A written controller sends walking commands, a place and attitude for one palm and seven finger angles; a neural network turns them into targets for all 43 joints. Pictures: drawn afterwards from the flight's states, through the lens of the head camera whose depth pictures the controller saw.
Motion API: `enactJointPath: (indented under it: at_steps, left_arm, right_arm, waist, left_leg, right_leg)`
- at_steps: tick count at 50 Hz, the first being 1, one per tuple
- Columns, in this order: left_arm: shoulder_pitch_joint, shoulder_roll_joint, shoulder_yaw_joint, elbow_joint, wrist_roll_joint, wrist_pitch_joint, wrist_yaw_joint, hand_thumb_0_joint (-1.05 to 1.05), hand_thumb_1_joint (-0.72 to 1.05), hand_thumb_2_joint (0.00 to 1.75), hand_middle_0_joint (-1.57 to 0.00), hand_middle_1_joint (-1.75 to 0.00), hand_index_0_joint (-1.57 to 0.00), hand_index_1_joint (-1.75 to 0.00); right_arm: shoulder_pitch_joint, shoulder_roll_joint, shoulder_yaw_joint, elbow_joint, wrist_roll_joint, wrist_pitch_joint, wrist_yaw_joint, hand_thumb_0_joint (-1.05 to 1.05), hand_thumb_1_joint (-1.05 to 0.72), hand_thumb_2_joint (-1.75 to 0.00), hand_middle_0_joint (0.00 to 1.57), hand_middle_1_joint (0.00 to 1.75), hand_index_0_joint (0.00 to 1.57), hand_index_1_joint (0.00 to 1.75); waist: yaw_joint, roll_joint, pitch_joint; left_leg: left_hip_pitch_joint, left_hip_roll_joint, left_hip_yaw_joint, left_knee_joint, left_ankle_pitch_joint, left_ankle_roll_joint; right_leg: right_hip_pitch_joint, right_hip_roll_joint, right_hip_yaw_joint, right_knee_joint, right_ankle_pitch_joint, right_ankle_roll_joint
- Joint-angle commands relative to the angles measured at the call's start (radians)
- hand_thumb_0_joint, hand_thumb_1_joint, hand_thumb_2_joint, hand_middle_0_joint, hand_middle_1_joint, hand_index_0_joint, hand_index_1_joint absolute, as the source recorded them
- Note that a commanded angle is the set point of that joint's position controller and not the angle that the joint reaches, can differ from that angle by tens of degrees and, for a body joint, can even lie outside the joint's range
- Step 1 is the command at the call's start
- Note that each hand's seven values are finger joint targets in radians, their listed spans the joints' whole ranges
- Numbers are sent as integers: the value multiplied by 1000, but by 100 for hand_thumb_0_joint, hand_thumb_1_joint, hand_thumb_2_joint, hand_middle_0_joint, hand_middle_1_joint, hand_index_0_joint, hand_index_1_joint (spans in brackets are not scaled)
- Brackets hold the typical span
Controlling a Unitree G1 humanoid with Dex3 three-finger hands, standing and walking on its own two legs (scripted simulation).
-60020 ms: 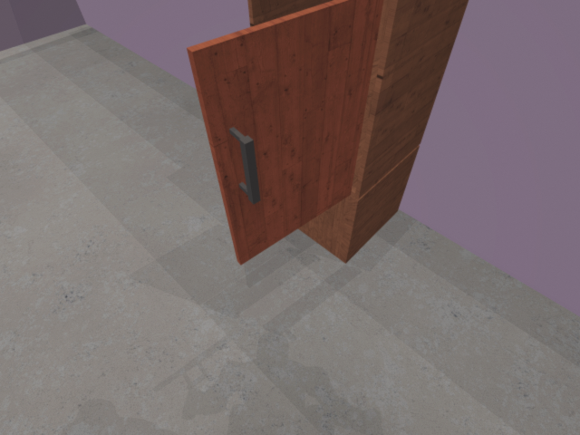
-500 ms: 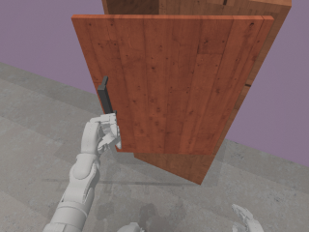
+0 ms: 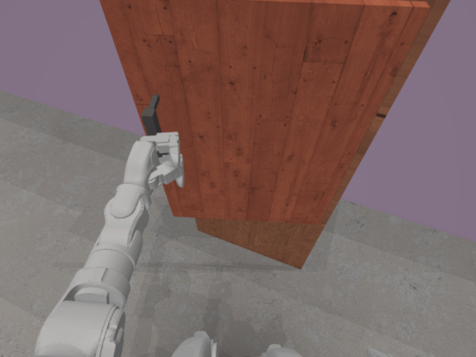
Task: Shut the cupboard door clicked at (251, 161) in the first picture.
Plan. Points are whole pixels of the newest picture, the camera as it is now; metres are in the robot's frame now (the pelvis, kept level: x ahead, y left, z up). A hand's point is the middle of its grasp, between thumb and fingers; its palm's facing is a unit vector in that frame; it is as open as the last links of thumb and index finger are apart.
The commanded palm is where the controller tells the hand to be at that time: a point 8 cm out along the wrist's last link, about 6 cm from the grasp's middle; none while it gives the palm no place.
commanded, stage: push the door shut along its arc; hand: left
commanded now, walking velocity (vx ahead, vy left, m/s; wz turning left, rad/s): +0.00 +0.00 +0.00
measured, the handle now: (160, 138) +0.49 +0.15 +0.08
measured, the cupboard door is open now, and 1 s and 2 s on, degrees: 19 6 0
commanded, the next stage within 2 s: pull the fist back off the door in 1.32 s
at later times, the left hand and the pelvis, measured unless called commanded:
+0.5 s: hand (197, 140) +0.48 +0.08 +0.08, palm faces -0.28 -0.96 -0.03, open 3.1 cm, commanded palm +0.48 +0.12 +0.08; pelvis -0.01 +0.01 -0.02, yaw -1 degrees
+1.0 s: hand (217, 122) +0.53 +0.04 +0.08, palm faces -0.38 -0.93 -0.03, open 3.1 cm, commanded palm +0.54 +0.08 +0.08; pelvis +0.00 -0.01 -0.03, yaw -1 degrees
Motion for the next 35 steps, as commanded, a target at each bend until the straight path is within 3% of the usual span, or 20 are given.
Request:
enactJointPath:
  at_steps: [1,4,6,8,9,10,11,16,18,19,21,24,25,28,30,31,33,35]
  left_arm:
    - [-517,109,16,-140,-13,-76,-26,0,90,90,-130,-150,-130,-150]
    - [-573,137,39,-113,-8,-90,-31,0,90,90,-130,-150,-130,-150]
    - [-595,115,25,-51,-8,-90,-41,0,90,90,-130,-150,-130,-150]
    - [-673,132,28,-31,-2,-100,-49,0,90,90,-130,-150,-130,-150]
    - [-692,139,33,-42,1,-110,-51,0,90,90,-130,-150,-130,-150]
    - [-683,130,27,-27,4,-114,-52,0,90,90,-130,-150,-130,-150]
    - [-700,97,3,-18,2,-114,-55,0,90,90,-130,-150,-130,-150]
    - [-781,175,69,111,18,-96,-53,0,90,90,-130,-150,-130,-150]
    - [-816,214,92,137,26,-95,-54,0,90,90,-130,-150,-130,-150]
    - [-856,236,108,120,33,-107,-55,0,90,90,-130,-150,-130,-150]
    - [-867,193,72,120,37,-114,-68,0,90,90,-130,-150,-130,-150]
    - [-890,210,82,154,39,-105,-85,0,90,90,-130,-150,-130,-150]
    - [-904,192,63,153,39,-99,-91,0,90,90,-130,-150,-130,-150]
    - [-928,224,86,197,39,-72,-98,0,90,90,-130,-150,-130,-150]
    - [-999,237,92,162,40,-75,-99,0,90,90,-130,-150,-130,-150]
    - [-983,257,111,171,44,-73,-99,0,90,90,-130,-150,-130,-150]
    - [-992,251,104,180,43,-66,-104,0,90,90,-130,-150,-130,-150]
    - [-1007,282,128,206,49,-61,-107,0,90,90,-130,-150,-130,-150]
  right_arm:
    - [44,-143,-55,-101,-3,-44,-10,0,-90,-90,20,30,20,30]
    - [69,-153,-59,-90,-9,-48,-8,0,-90,-90,20,30,20,30]
    - [79,-152,-58,-80,-9,-46,-6,0,-90,-90,20,30,20,30]
    - [90,-157,-60,-70,-10,-47,-6,0,-90,-90,20,30,20,30]
    - [99,-160,-63,-68,-12,-50,-4,0,-90,-90,20,30,20,30]
    - [99,-161,-64,-68,-13,-51,-1,0,-90,-90,20,30,20,30]
    - [106,-159,-64,-66,-14,-51,2,0,-90,-90,20,30,20,30]
    - [136,-172,-60,-52,-20,-41,3,0,-90,-90,20,30,20,30]
    - [146,-175,-56,-52,-21,-40,3,0,-90,-90,20,30,20,30]
    - [156,-178,-61,-48,-26,-43,3,0,-90,-90,20,30,20,30]
    - [159,-172,-61,-51,-28,-45,10,0,-90,-90,20,30,20,30]
    - [182,-182,-65,-44,-29,-42,11,0,-90,-90,20,30,20,30]
    - [181,-181,-64,-46,-27,-42,13,0,-90,-90,20,30,20,30]
    - [198,-184,-61,-42,-28,-35,13,0,-90,-90,20,30,20,30]
    - [205,-184,-59,-39,-32,-39,12,0,-90,-90,20,30,20,30]
    - [211,-185,-62,-37,-33,-38,12,0,-90,-90,20,30,20,30]
    - [215,-181,-58,-40,-34,-36,15,0,-90,-90,20,30,20,30]
    - [225,-186,-58,-34,-34,-35,15,0,-90,-90,20,30,20,30]
  waist:
    - [-50,-34,-322]
    - [-50,0,-364]
    - [-66,-32,-350]
    - [-80,-10,-346]
    - [-72,19,-376]
    - [-70,41,-391]
    - [-83,26,-391]
    - [-107,-25,-346]
    - [-113,-17,-347]
    - [-114,12,-385]
    - [-117,51,-426]
    - [-128,48,-436]
    - [-136,50,-443]
    - [-148,15,-420]
    - [-154,62,-462]
    - [-146,47,-475]
    - [-152,44,-473]
    - [-156,41,-479]
  left_leg:
    - [324,35,-112,-99,135,-20]
    - [362,38,-127,-94,163,-22]
    - [355,42,-131,-96,149,-23]
    - [351,44,-137,-92,128,-23]
    - [384,46,-148,-91,152,-27]
    - [411,51,-155,-95,154,-32]
    - [423,53,-163,-96,158,-32]
    - [326,52,-161,-84,100,-23]
    - [289,49,-156,-72,94,-20]
    - [314,50,-164,-60,119,-20]
    - [360,56,-176,-53,144,-28]
    - [364,60,-189,-41,165,-27]
    - [372,63,-190,-38,168,-27]
    - [311,58,-178,-27,153,-20]
    - [329,57,-178,-10,186,-18]
    - [329,57,-178,-6,195,-19]
    - [298,51,-167,2,202,-14]
    - [282,51,-165,16,215,-11]
  right_leg:
    - [-37,-36,73,-165,242,38]
    - [-63,-30,61,-146,245,28]
    - [-86,-27,53,-149,226,29]
    - [-117,-27,54,-144,198,27]
    - [-129,-26,48,-131,206,20]
    - [-149,-26,43,-128,196,18]
    - [-162,-23,35,-127,195,18]
    - [-183,-21,44,-125,158,22]
    - [-176,-22,52,-119,155,21]
    - [-191,-22,50,-103,168,20]
    - [-223,-21,44,-92,175,18]
    - [-247,-17,39,-80,184,15]
    - [-260,-17,40,-82,187,17]
    - [-237,-14,44,-88,185,20]
    - [-254,-16,47,-73,203,20]
    - [-240,-14,48,-73,212,19]
    - [-220,-13,54,-73,227,22]
    - [-227,-12,57,-66,240,24]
